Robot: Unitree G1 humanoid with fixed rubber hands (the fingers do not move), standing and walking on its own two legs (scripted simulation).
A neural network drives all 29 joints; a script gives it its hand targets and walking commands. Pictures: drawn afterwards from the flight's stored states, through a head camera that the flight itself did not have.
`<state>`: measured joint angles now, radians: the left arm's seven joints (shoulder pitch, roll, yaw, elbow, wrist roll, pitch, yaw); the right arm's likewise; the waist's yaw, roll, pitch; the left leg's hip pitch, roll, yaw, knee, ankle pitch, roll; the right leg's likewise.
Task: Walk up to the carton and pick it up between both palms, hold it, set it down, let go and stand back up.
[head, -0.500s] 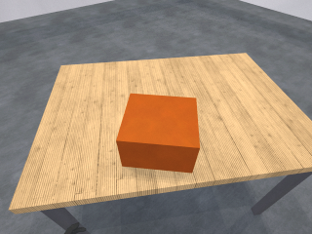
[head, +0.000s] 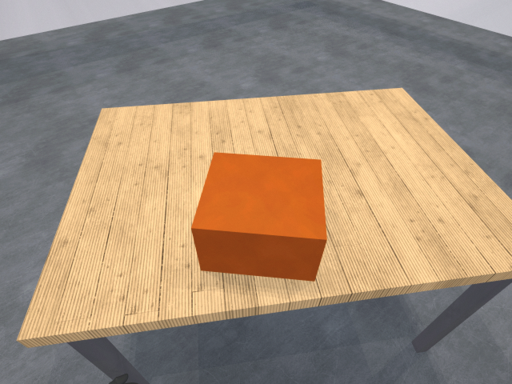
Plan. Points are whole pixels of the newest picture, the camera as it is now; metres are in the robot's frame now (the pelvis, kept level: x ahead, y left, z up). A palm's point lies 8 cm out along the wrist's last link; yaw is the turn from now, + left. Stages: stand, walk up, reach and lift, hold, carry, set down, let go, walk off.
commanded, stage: stand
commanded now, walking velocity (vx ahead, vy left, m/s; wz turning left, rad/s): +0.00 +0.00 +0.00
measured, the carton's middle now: (262, 214) +0.46 -0.01 -0.03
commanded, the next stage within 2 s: none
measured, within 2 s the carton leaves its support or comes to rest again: neither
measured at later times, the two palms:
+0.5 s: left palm out of the picture +0.11 +0.26 -0.11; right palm out of the picture +0.03 -0.29 -0.11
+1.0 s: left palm out of the picture +0.10 +0.26 -0.11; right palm out of the picture +0.02 -0.29 -0.11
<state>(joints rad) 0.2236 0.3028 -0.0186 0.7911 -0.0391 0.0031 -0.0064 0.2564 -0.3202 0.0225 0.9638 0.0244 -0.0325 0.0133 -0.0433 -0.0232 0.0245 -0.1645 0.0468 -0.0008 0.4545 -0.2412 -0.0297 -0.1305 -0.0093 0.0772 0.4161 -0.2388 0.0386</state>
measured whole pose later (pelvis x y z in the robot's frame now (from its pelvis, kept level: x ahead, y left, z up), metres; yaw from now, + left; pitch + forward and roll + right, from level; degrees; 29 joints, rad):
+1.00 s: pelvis -0.01 +0.00 +0.00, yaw +0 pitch -3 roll +0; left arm 0.22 0.30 -0.02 0.83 -0.04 0.00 -0.01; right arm 0.26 -0.32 0.02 0.99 0.02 -0.03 0.01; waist -0.04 -0.02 0.05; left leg -0.16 0.05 0.00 0.44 -0.22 -0.03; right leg -0.13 -0.01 0.08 0.42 -0.23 0.03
